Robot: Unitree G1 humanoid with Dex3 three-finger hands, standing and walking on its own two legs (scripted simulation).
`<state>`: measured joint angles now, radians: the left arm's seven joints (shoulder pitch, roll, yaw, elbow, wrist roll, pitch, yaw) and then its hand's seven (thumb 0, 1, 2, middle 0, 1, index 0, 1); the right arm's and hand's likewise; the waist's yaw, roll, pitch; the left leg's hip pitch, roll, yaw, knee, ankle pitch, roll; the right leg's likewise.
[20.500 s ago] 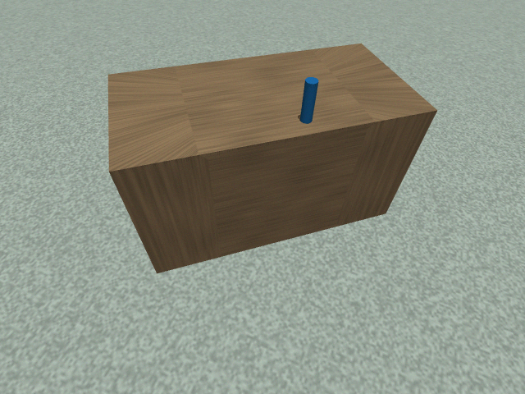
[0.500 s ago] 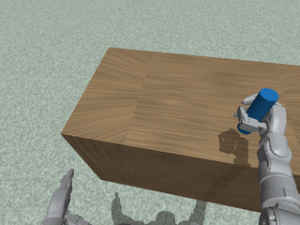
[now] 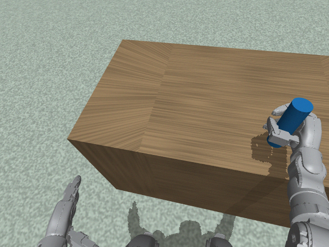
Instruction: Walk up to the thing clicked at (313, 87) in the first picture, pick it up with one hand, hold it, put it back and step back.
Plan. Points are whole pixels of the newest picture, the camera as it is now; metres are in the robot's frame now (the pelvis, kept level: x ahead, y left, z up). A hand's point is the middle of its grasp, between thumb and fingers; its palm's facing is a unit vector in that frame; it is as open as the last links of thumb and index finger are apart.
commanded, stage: lower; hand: right
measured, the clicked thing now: (287, 125) +0.43 -0.22 +0.04
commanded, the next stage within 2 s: loosen in 1.08 s
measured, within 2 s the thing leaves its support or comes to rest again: rests again in 0.94 s
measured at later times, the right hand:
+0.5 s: hand (271, 134) +0.43 -0.21 -0.02, palm faces +0.17 +0.98 +0.02, open 5.1 cm
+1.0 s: hand (267, 138) +0.44 -0.21 -0.05, palm faces +0.17 +0.99 +0.01, open 5.1 cm
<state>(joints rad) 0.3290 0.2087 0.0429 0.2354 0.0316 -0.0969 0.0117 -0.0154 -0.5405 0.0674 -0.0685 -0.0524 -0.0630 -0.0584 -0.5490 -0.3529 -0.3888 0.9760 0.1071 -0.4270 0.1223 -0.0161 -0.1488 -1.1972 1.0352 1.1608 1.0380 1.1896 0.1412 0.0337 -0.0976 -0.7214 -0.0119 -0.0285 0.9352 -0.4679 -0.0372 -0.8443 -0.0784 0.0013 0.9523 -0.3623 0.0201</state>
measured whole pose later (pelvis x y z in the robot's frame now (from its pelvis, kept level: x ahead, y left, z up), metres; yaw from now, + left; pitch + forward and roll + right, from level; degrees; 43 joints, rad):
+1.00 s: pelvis -0.01 +0.00 -0.05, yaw +1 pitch +21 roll +4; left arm 0.41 0.23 0.06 -0.03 0.07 0.00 -0.03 -0.02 -0.53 0.06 -0.06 -0.04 -0.06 -0.05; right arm -0.54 -0.38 -0.46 0.98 0.06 -0.53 0.11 -0.02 -0.15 -1.19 1.03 1.17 1.03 1.20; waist 0.20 0.02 -0.14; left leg -0.99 -0.04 0.00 1.19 -0.57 -0.03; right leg -1.14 -0.10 0.05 1.22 -0.46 0.03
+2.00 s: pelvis -0.01 +0.00 -0.05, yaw +1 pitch +21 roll +4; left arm 0.43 0.25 0.07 -0.13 0.06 0.04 -0.04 -0.02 -0.51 0.05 -0.07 -0.05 -0.07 -0.05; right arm -0.52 -0.40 -0.48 0.92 0.05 -0.50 0.10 -0.01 0.40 -0.24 0.42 0.34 0.42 0.34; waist 0.22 0.02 -0.15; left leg -1.00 -0.04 0.01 1.21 -0.58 -0.04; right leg -1.15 -0.10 0.06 1.25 -0.47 0.03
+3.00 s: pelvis +0.03 +0.00 +0.03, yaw -1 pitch +6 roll +1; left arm 0.41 0.24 0.06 0.26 -0.08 0.11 0.01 -0.01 -0.47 0.09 -0.06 -0.05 -0.06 -0.05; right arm 0.18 -0.36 -0.27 0.27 0.06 0.00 -0.02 -0.01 0.46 -0.07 0.06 0.05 0.06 0.06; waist -0.01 -0.02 -0.09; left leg -0.39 0.02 -0.02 0.71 -0.43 -0.04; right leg -0.53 -0.05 0.00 0.75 -0.34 0.02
